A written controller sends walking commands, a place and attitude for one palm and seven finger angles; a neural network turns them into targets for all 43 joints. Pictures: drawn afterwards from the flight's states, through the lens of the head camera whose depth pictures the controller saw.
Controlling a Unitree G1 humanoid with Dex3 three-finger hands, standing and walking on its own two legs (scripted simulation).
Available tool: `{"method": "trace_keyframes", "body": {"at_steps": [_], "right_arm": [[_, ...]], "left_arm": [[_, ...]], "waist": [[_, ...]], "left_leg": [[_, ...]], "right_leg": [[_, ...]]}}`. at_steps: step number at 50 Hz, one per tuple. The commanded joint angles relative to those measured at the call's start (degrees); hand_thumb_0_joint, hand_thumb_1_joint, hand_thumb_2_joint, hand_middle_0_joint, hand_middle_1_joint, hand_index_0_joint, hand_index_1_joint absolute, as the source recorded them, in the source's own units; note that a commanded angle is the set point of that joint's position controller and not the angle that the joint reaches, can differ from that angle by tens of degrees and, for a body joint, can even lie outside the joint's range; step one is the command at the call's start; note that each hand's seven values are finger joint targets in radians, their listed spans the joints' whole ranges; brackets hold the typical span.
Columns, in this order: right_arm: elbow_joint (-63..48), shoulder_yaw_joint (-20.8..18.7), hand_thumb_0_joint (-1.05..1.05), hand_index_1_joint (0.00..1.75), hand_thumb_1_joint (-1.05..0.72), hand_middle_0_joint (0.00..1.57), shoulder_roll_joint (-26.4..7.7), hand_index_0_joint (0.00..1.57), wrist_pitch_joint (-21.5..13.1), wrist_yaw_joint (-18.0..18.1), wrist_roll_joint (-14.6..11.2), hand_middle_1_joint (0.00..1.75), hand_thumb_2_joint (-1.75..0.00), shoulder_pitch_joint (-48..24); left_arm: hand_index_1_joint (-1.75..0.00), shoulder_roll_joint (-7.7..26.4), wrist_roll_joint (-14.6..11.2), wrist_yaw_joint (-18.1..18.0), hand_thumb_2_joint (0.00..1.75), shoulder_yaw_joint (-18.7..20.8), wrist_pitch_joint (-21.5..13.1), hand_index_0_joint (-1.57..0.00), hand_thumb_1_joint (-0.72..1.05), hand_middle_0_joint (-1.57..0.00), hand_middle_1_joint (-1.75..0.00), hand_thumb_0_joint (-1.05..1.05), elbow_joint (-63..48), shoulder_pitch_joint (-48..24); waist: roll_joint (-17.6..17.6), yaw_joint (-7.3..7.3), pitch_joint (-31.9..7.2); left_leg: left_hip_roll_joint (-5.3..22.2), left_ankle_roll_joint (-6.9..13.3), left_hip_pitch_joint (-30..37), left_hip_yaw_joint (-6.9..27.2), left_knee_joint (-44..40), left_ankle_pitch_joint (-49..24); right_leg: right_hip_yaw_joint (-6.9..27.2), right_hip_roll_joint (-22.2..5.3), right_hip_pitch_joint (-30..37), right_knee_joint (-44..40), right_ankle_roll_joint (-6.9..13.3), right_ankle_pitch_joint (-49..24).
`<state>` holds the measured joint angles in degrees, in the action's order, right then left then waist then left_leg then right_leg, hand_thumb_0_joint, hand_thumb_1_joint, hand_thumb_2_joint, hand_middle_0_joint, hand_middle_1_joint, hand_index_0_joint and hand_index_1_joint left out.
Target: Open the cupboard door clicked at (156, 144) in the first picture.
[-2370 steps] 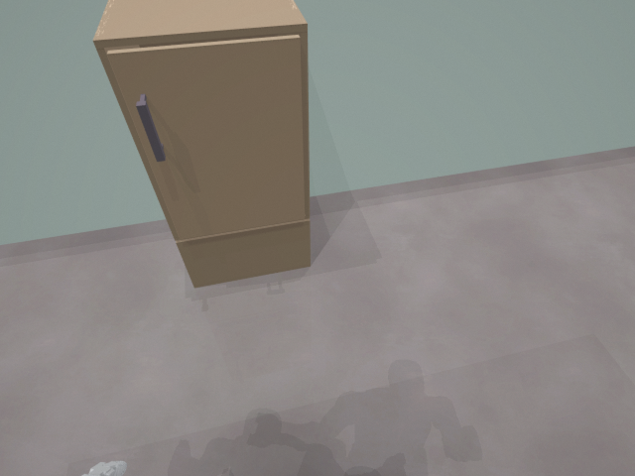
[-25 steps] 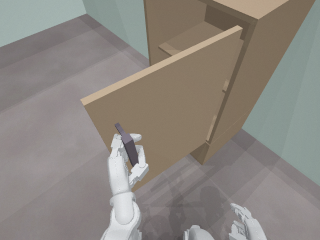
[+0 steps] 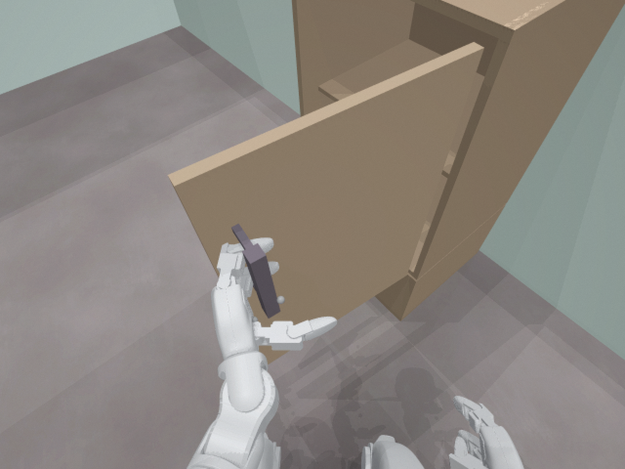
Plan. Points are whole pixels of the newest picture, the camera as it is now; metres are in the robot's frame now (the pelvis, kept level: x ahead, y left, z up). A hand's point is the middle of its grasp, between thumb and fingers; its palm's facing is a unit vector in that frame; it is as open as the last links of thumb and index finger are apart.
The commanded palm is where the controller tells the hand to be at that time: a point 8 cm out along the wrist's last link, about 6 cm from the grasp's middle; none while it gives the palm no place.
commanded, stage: open thumb and fingers to let go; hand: left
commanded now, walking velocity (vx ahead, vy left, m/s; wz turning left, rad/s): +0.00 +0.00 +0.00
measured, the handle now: (256, 273) +0.35 +0.09 +0.04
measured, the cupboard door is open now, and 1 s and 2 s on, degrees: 83 84 83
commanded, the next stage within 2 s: slide the hand sideways off the handle in 0.30 s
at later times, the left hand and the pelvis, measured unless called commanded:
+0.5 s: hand (273, 307) +0.31 +0.07 +0.04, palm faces +0.05 -1.00 -0.06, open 15.3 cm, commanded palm +0.28 +0.10 +0.04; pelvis +0.00 +0.03 +0.00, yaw +0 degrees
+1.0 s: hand (255, 339) +0.27 +0.08 +0.03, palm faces -0.20 -0.98 -0.01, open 16.1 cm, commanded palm +0.25 +0.15 +0.04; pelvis +0.00 +0.04 -0.01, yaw -1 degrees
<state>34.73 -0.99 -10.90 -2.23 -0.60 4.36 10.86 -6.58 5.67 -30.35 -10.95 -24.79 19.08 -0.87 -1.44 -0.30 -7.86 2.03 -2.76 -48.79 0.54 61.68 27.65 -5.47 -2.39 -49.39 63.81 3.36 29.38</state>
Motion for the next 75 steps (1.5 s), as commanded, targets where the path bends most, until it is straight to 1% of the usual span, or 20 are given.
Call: {"method": "trace_keyframes", "body": {"at_steps": [1,5,14,20,21,22,23,25,28,30,34,35,39,40,47,51,55,59,71,75], "right_arm": [[-8.03,-1.61,0.0,0.3,-0.9,0.2,-4.43,0.2,-2.64,0.29,0.0,0.3,-0.9,-3.17],[-8.45,-1.77,0.0,0.3,-0.9,0.2,-4.62,0.2,-2.4,0.05,0.18,0.3,-0.9,-2.78],[-8.49,-1.56,0.0,0.3,-0.9,0.2,-4.68,0.2,-2.21,-0.53,0.06,0.3,-0.9,-2.81],[-8.48,-1.44,0.0,0.3,-0.9,0.2,-4.78,0.2,-2.25,-0.89,0.13,0.3,-0.9,-2.92],[-7.27,-1.51,0.0,0.3,-0.9,0.2,-6.91,0.2,-1.9,-1.17,-0.05,0.3,-0.9,0.89],[-9.07,-1.98,0.0,0.3,-0.9,0.2,-6.59,0.2,-1.92,-0.99,-0.68,0.3,-0.9,1.32],[-9.98,-1.98,0.0,0.3,-0.9,0.2,-6.86,0.2,-1.91,-0.63,-1.1,0.3,-0.9,0.97],[-11.82,-1.61,0.0,0.3,-0.9,0.2,-7.22,0.2,-2.22,-0.05,-2.75,0.3,-0.9,1.17],[-13.38,-0.69,0.0,0.3,-0.9,0.2,-7.3,0.2,-3.0,0.67,-4.63,0.3,-0.9,-0.17],[-14.12,-0.68,0.0,0.3,-0.9,0.2,-7.66,0.2,-3.52,0.68,-4.91,0.3,-0.9,-0.63],[-15.27,-1.09,0.0,0.3,-0.9,0.2,-7.39,0.2,-3.67,-0.18,-4.1,0.3,-0.9,-0.3],[-15.47,-1.14,0.0,0.3,-0.9,0.2,-7.64,0.2,-3.49,-0.27,-3.89,0.3,-0.9,-0.24],[-16.21,-1.11,0.0,0.3,-0.9,0.2,-7.34,0.2,-2.94,-0.71,-3.5,0.3,-0.9,-0.67],[-16.49,-1.23,0.0,0.3,-0.9,0.2,-7.48,0.2,-2.74,-0.66,-3.51,0.3,-0.9,-0.8],[-17.43,-0.94,0.0,0.3,-0.9,0.2,-7.29,0.2,-2.04,0.22,-3.98,0.3,-0.9,-0.87],[-17.16,-0.94,0.0,0.3,-0.9,0.2,-7.42,0.2,-2.47,0.84,-4.09,0.3,-0.9,-0.59],[-17.74,-1.11,0.0,0.3,-0.9,0.2,-7.37,0.2,-2.85,0.97,-4.19,0.3,-0.9,-0.23],[-17.86,-1.23,0.0,0.3,-0.9,0.2,-7.42,0.2,-3.1,1.21,-4.2,0.3,-0.9,0.13],[-18.26,-1.62,0.0,0.3,-0.9,0.2,-8.05,0.2,-4.92,2.41,-4.68,0.3,-0.9,0.25],[-18.61,-1.81,0.0,0.3,-0.9,0.2,-8.18,0.2,-5.39,2.58,-4.86,0.3,-0.9,0.36]], "left_arm": [[-0.95,-1.14,0.49,-0.58,0.3,0.63,-2.9,-0.26,-0.5,-0.26,-0.95,0.0,-9.95,-12.5],[-0.75,-2.28,1.14,-1.21,0.3,-0.17,-2.43,-0.22,-0.5,-0.22,-0.75,0.0,-9.99,-12.31],[-0.3,-4.65,1.53,-2.85,0.3,-1.49,-1.14,-0.15,-0.5,-0.15,-0.3,0.0,-9.11,-14.32],[-0.3,-6.99,2.29,-3.49,0.3,-3.6,-0.35,-0.15,-0.5,-0.15,-0.3,0.0,-8.62,-15.03],[-0.3,-1.09,9.71,8.83,0.3,-16.03,-1.99,-0.15,-0.5,-0.15,-0.3,0.0,-9.9,-14.82],[-0.3,2.26,7.36,15.45,0.3,-12.19,-4.1,-0.15,-0.5,-0.15,-0.3,0.0,-12.99,-17.88],[-0.3,4.55,5.92,20.47,0.3,-11.35,-5.03,-0.15,-0.5,-0.15,-0.3,0.0,-14.78,-17.48],[-0.3,4.66,1.19,29.34,0.3,-12.02,-4.1,-0.15,-0.5,-0.15,-0.3,0.0,-16.0,-16.65],[-0.3,1.21,-8.08,32.86,0.3,-9.33,-0.18,-0.15,-0.5,-0.15,-0.3,0.0,-14.65,-14.59],[-0.3,1.62,-10.38,31.2,0.3,-6.12,1.51,-0.15,-0.5,-0.15,-0.3,0.0,-15.65,-11.78],[-0.3,4.31,-7.95,26.75,0.3,-3.47,0.65,-0.15,-0.5,-0.15,-0.3,0.0,-20.43,-7.01],[-0.3,6.49,-6.91,26.02,0.3,-2.08,0.38,-0.15,-0.5,-0.15,-0.3,0.0,-20.36,-5.6],[-0.3,7.74,-5.09,25.31,0.3,-1.67,-0.57,-0.15,-0.5,-0.15,-0.3,0.0,-22.47,-4.61],[-0.3,9.11,-4.93,25.34,0.3,-0.42,-0.51,-0.15,-0.5,-0.15,-0.3,0.0,-23.31,-2.77],[-0.3,10.0,-7.1,27.63,0.3,0.91,1.15,-0.15,-0.5,-0.15,-0.3,0.0,-26.95,2.62],[-0.3,11.47,-8.43,28.88,0.3,2.79,1.44,-0.15,-0.5,-0.15,-0.3,0.0,-28.06,4.39],[-0.3,12.86,-9.15,30.45,0.3,4.47,1.38,-0.15,-0.5,-0.15,-0.3,0.0,-30.22,11.24],[-0.3,14.69,-9.83,31.8,0.3,5.9,0.98,-0.15,-0.5,-0.15,-0.3,0.0,-32.62,12.26],[-0.3,19.71,-14.89,38.39,0.3,12.74,-0.56,-0.15,-0.5,-0.15,-0.3,0.0,-36.64,20.34],[-0.3,19.63,-16.19,41.34,0.3,12.07,-0.65,-0.15,-0.5,-0.15,-0.3,0.0,-37.86,23.98]], "waist": [[8.11,-1.02,-14.63],[6.08,-0.58,-16.35],[5.82,-1.08,-15.29],[5.11,-1.17,-16.14],[6.1,-6.36,-13.7],[4.69,-4.86,-16.77],[3.73,-3.92,-19.11],[1.62,-4.34,-18.68],[3.8,-4.18,-13.18],[4.83,-2.62,-13.33],[5.82,-1.18,-15.48],[6.06,-0.66,-15.42],[3.92,-0.65,-13.89],[3.92,0.16,-14.85],[2.81,0.04,-14.12],[4.39,-0.45,-13.75],[3.32,0.5,-15.27],[4.57,-0.38,-14.65],[3.11,-0.09,-14.82],[2.73,-0.52,-14.68]], "left_leg": [[-3.51,3.05,3.35,-0.84,-5.02,-7.07],[-3.34,3.08,5.27,-0.92,-5.69,-8.73],[-2.83,2.85,6.63,-0.49,-6.65,-9.49],[-2.57,2.7,7.61,0.19,-6.95,-10.68],[-2.18,3.75,8.73,0.07,-5.02,-11.06],[-2.6,4.05,8.21,0.28,-4.57,-11.35],[-2.87,4.17,8.63,0.14,-4.34,-11.05],[-3.0,4.24,9.94,0.67,-5.05,-10.13],[-2.82,3.92,9.35,1.75,-7.2,-5.18],[-2.89,3.69,9.14,2.17,-8.09,-5.51],[-2.85,3.49,8.61,1.67,-7.02,-8.4],[-2.9,3.48,7.57,1.62,-6.64,-8.93],[-2.89,3.37,6.6,1.15,-5.95,-6.72],[-2.85,3.39,6.47,1.14,-5.87,-7.52],[-2.88,3.29,6.42,0.62,-5.6,-8.1],[-2.88,3.38,5.8,0.77,-4.89,-8.33],[-2.95,3.25,6.15,0.58,-4.33,-12.06],[-3.04,3.39,4.77,0.27,-3.07,-11.05],[-3.3,3.3,1.38,-0.15,0.22,-11.59],[-3.29,3.43,1.07,0.02,0.71,-12.51]], "right_leg": [[7.7,-0.16,13.31,-14.85,-2.56,-11.45],[5.51,0.86,12.83,-13.24,-1.92,-13.38],[2.89,1.81,10.62,-11.72,-1.56,-13.44],[1.75,2.27,9.61,-10.55,-1.18,-13.59],[3.21,1.64,6.4,-9.79,-1.16,-17.47],[3.47,1.02,8.06,-9.18,-0.94,-18.84],[4.16,0.97,9.55,-8.83,-0.9,-19.07],[4.12,1.1,9.23,-9.02,-0.7,-17.27],[2.45,1.7,6.99,-11.16,-1.34,-9.47],[1.68,1.89,7.55,-10.82,-1.23,-8.29],[1.67,1.64,8.31,-8.85,-1.24,-10.69],[1.97,1.63,8.68,-8.36,-1.07,-11.04],[2.47,1.62,6.72,-7.83,-1.0,-8.94],[2.68,1.78,7.58,-7.58,-0.79,-9.48],[2.81,1.98,8.77,-7.89,-1.15,-11.28],[2.83,2.08,8.85,-7.98,-1.46,-11.91],[2.83,2.18,10.45,-6.82,-1.3,-16.22],[3.5,2.02,10.28,-7.11,-1.75,-16.37],[5.65,1.8,11.38,-6.63,-2.05,-17.45],[5.68,1.79,11.33,-6.32,-2.21,-19.02]]}}
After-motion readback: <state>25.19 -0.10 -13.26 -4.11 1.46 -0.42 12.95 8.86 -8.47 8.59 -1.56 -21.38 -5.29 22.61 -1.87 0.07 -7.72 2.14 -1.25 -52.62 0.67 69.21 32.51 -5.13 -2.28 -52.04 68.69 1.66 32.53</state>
